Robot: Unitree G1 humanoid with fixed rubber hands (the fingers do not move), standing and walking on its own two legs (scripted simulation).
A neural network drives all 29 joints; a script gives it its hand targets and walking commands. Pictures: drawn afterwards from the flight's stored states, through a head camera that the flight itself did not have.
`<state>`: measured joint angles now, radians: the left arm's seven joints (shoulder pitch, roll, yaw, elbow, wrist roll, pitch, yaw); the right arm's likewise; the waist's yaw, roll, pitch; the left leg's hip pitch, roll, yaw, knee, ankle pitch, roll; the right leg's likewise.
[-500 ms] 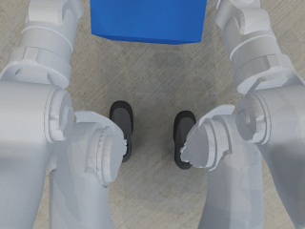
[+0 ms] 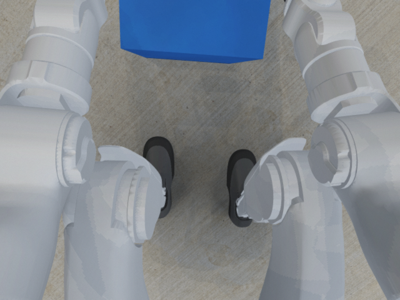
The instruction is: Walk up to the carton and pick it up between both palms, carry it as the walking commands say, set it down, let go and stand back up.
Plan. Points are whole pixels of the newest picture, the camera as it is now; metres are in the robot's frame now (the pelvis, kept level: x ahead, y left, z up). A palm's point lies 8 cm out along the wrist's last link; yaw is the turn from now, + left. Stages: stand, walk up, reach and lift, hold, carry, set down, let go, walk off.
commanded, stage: reach and lift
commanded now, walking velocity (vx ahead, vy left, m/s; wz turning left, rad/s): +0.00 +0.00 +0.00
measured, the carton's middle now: out of the picture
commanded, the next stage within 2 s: none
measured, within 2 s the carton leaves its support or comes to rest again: leaves its support in 0.22 s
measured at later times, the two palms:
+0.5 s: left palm out of the picture +0.54 +0.18 -0.14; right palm out of the picture +0.54 -0.09 -0.15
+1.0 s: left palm out of the picture +0.53 +0.18 -0.08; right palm out of the picture +0.53 -0.10 -0.08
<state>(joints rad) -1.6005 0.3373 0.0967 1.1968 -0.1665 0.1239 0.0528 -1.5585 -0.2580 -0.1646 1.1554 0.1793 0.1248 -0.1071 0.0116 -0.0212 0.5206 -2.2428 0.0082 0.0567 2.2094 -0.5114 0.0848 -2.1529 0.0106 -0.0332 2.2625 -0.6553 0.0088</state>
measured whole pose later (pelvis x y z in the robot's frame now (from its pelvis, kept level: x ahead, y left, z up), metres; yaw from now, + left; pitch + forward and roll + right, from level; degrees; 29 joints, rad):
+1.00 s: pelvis -0.02 -0.01 +0.03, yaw +1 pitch +23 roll -2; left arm -1.46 0.27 0.16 0.89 -0.11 0.37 0.16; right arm -1.42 -0.16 -0.21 0.85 0.14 0.38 -0.27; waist 0.03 -0.02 0.53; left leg -2.03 -0.03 0.03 2.14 -0.50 0.05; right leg -1.93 0.03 -0.03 2.19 -0.65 0.01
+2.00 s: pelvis -0.04 -0.01 +0.13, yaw +2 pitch +15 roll -3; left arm -1.31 0.18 0.23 0.73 -0.04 0.46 0.17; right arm -1.28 -0.11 -0.29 0.72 0.04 0.47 -0.21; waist 0.03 -0.02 0.52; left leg -1.63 -0.05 -0.01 1.82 -0.45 0.04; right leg -1.54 0.03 -0.03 1.85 -0.58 0.01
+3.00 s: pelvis -0.04 -0.01 +0.25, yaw +3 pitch +5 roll -2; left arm -1.09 0.09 0.23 0.64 -0.02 0.48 0.20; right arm -1.08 -0.05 -0.29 0.68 0.01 0.47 -0.18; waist 0.01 -0.02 0.52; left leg -1.13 -0.06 -0.03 1.42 -0.38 0.02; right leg -1.05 0.03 -0.02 1.45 -0.48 0.01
